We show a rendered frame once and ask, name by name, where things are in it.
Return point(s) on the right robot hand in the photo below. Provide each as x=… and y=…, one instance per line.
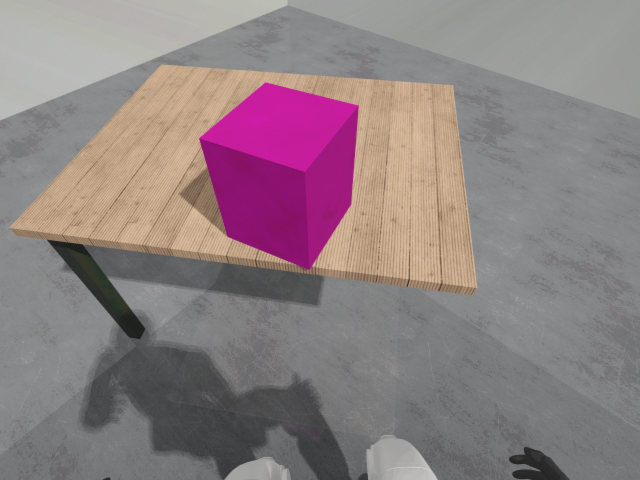
x=536, y=459

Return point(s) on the carton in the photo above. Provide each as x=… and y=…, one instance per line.
x=281, y=165

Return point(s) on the robot thigh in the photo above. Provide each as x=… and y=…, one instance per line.
x=263, y=469
x=396, y=459

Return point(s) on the robot left thigh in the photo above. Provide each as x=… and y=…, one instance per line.
x=263, y=469

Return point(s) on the table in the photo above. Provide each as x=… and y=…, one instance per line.
x=142, y=184

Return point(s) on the robot right thigh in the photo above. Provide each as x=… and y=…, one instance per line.
x=396, y=459

